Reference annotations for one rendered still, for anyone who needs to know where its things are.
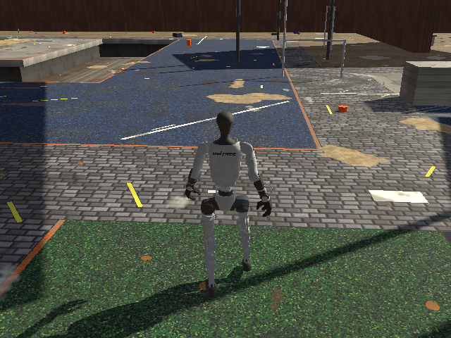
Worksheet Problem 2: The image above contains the right robot hand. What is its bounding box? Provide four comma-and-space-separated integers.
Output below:
257, 199, 273, 217

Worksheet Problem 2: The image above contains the left robot upper arm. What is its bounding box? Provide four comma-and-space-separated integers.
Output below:
190, 142, 211, 180

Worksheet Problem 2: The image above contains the right robot upper arm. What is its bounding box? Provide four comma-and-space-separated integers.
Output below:
240, 142, 260, 182

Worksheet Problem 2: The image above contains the left robot hand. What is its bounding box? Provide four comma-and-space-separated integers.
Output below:
185, 187, 201, 200

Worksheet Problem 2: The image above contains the left robot foot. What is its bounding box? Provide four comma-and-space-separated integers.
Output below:
205, 278, 216, 297

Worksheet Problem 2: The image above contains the right robot forearm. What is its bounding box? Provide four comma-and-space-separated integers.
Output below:
254, 171, 270, 202

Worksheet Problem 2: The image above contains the left robot forearm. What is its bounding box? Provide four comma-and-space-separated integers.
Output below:
186, 168, 197, 191

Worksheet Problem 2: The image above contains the right robot thigh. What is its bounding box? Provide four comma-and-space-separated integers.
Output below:
235, 195, 249, 230

